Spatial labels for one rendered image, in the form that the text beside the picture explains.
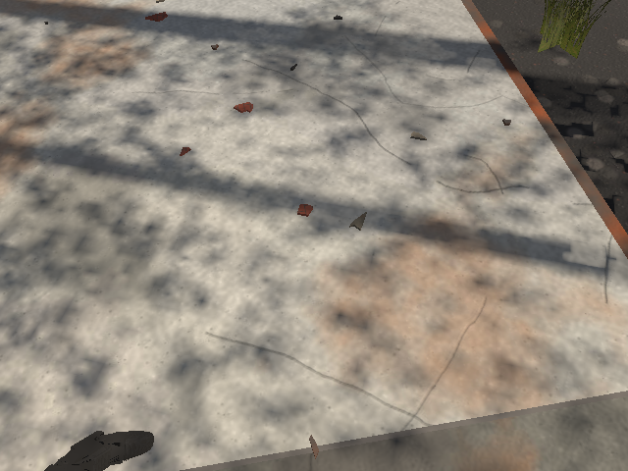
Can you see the robot left hand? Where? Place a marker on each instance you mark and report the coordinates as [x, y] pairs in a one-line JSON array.
[[98, 451]]

